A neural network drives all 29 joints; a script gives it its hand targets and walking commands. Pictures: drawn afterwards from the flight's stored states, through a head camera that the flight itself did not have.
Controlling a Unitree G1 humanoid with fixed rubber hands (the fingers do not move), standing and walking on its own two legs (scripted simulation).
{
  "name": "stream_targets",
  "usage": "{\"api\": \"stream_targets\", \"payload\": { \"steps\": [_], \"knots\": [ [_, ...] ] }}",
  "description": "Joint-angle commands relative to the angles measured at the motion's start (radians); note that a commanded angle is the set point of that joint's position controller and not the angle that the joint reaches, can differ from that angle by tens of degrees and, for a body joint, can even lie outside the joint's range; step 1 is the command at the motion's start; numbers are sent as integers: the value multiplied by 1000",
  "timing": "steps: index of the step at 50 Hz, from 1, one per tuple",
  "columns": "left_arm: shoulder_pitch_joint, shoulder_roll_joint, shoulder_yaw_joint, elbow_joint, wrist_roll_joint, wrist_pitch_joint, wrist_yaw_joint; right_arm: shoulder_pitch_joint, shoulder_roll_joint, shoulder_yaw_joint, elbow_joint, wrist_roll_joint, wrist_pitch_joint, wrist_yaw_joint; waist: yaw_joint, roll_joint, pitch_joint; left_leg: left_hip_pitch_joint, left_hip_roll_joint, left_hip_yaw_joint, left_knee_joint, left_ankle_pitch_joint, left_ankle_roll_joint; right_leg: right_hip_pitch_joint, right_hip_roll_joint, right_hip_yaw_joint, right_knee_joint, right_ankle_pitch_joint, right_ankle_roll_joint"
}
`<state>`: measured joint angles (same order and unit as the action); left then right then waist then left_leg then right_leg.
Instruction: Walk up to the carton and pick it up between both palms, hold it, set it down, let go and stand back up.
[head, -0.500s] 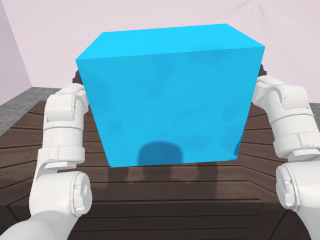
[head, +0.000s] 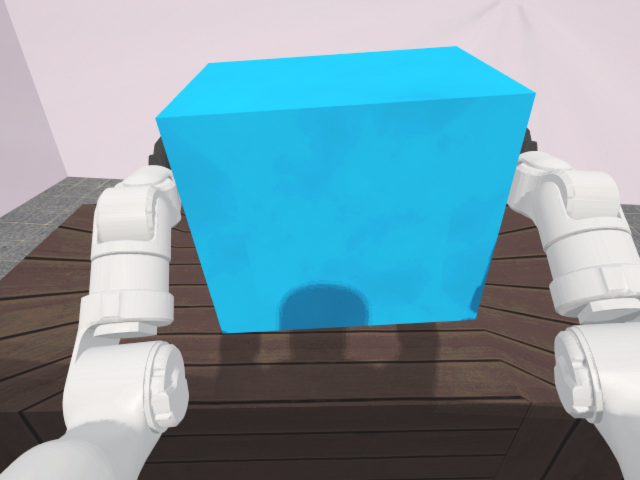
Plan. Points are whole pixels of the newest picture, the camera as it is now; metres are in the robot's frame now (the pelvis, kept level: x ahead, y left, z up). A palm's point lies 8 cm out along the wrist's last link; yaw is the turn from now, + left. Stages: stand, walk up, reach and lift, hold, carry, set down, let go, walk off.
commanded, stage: hold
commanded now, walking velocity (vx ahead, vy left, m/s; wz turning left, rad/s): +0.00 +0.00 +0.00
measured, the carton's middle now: (339, 189) +0.38 -0.01 +0.27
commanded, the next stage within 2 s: none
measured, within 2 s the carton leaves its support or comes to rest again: neither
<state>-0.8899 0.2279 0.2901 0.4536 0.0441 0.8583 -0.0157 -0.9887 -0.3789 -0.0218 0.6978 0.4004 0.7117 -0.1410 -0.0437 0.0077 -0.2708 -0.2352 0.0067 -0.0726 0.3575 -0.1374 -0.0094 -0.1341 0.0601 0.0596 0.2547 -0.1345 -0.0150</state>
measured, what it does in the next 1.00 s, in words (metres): stands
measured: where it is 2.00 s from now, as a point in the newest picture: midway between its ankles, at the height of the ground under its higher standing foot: outside the picture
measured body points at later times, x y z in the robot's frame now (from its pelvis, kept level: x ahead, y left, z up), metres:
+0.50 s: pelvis +0.00 +0.00 +0.00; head -0.10 +0.01 +0.44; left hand +0.38 +0.20 +0.30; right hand +0.38 -0.21 +0.31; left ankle +0.03 +0.12 -0.75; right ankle +0.00 -0.11 -0.75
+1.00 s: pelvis +0.00 +0.00 +0.00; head -0.10 +0.01 +0.44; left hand +0.38 +0.20 +0.28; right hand +0.37 -0.21 +0.30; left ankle +0.03 +0.12 -0.75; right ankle +0.00 -0.11 -0.75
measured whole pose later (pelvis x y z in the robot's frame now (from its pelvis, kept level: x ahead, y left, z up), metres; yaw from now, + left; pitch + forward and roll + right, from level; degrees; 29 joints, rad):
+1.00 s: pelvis +0.00 +0.00 +0.00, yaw +0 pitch +0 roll -1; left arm -0.85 0.22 0.30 0.42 0.05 0.86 -0.02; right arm -0.96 -0.37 -0.01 0.66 0.40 0.72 -0.15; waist -0.05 0.01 -0.26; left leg -0.23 0.01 -0.08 0.36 -0.14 -0.01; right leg -0.12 0.06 0.06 0.25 -0.14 -0.02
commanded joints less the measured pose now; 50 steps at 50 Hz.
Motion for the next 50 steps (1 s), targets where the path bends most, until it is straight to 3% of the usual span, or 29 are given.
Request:
{"api": "stream_targets", "payload": {
  "steps": [1, 3, 6, 9, 12, 14, 17, 21, 26, 31, 38, 41, 45, 48, 50],
  "knots": [
    [-858, -503, -322, -209, -203, -70, -171, -930, 590, 163, -366, 201, -53, 183, -8, 32, -307, 125, -20, 18, -48, 120, -7, 90, 0, 10, -21, 172, -1],
    [-842, -510, -309, -218, -202, -74, -172, -931, 599, 179, -385, 212, -52, 181, 5, 6, -331, 140, -20, 19, -42, 158, -4, 113, 3, 11, -15, 212, 2],
    [-850, -506, -319, -243, -202, -75, -169, -932, 601, 178, -402, 209, -54, 175, -7, 18, -342, 147, -19, 16, -35, 168, -9, 120, 4, 5, -13, 229, 6],
    [-828, -499, -307, -228, -199, -74, -170, -949, 596, 171, -434, 208, -54, 177, 1, 16, -334, 139, -23, 20, -36, 150, -2, 104, -1, 13, -13, 215, 7],
    [-851, -483, -307, -207, -204, -74, -175, -943, 591, 155, -387, 200, -45, 177, -14, 10, -298, 127, -22, 16, -48, 105, 3, 91, -9, 20, -25, 179, 5],
    [-861, -498, -309, -186, -202, -76, -175, -945, 601, 167, -377, 203, -47, 180, 3, 7, -302, 124, -21, 27, -48, 100, -2, 84, -4, 16, -22, 161, 2],
    [-870, -490, -305, -193, -210, -83, -169, -958, 608, 164, -398, 204, -51, 181, 2, -6, -328, 128, -21, 17, -39, 118, -1, 88, -2, 10, -21, 176, 7],
    [-870, -486, -300, -179, -200, -80, -175, -947, 597, 145, -350, 183, -48, 181, -9, 22, -292, 118, -24, 21, -51, 75, 6, 71, -15, 19, -25, 140, 3],
    [-856, -490, -293, -176, -201, -85, -179, -954, 599, 163, -378, 196, -54, 181, 1, -6, -320, 139, -20, 21, -40, 139, 0, 109, -6, 16, -25, 200, 5],
    [-834, -485, -310, -221, -196, -78, -179, -927, 580, 169, -399, 206, -55, 171, -16, 32, -321, 173, -21, 16, -25, 226, -14, 116, -2, 13, -20, 269, 4],
    [-823, -512, -346, -324, -216, -74, -166, -890, 589, 182, -451, 229, -48, 176, -26, 34, -361, 188, -21, 9, -18, 264, -22, 123, 6, 6, -10, 306, 8],
    [-808, -478, -310, -289, -196, -67, -164, -901, 580, 184, -445, 221, -48, 176, -11, 23, -325, 165, -24, 13, -21, 218, -11, 118, 0, 10, -12, 281, 9],
    [-819, -512, -333, -298, -198, -65, -169, -896, 599, 184, -442, 212, -50, 175, -25, 33, -323, 165, -26, 13, -25, 199, -15, 109, -1, 9, -12, 255, 7],
    [-835, -500, -335, -276, -207, -71, -163, -928, 599, 176, -450, 212, -56, 183, -2, 28, -330, 141, -23, 15, -32, 154, -11, 91, -2, 8, -14, 209, 4],
    [-851, -520, -344, -275, -217, -74, -160, -950, 600, 185, -458, 212, -61, 184, -6, 21, -362, 154, -24, 16, -33, 152, -14, 89, 5, 8, -13, 203, -2]
  ]
}}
